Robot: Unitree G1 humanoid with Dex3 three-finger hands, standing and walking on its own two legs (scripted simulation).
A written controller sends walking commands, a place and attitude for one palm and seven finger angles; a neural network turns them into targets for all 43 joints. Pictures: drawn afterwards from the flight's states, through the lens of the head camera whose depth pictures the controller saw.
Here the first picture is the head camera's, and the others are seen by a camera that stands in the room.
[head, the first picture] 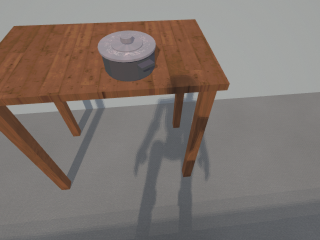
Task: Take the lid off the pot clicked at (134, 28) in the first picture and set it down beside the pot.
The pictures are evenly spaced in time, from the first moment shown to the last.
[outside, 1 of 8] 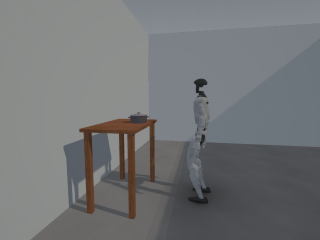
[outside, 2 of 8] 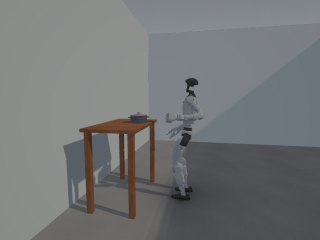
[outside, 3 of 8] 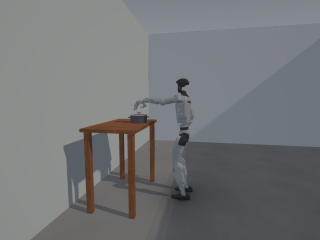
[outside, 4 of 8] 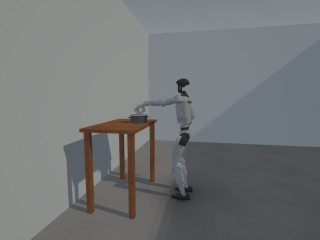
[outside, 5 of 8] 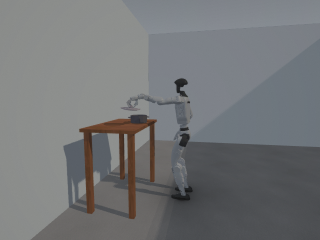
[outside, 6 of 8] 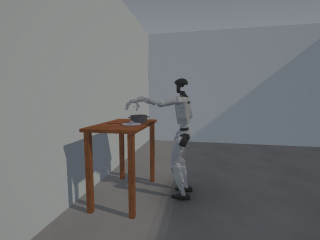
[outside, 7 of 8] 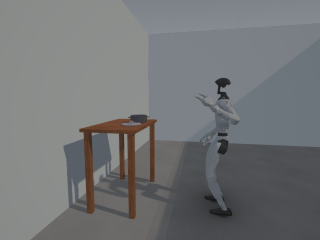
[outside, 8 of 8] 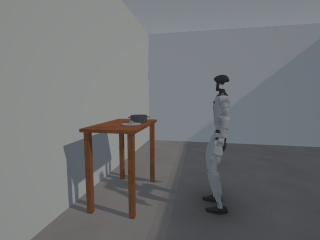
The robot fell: no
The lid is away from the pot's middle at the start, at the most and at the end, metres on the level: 0.00 0.26 0.23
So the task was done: yes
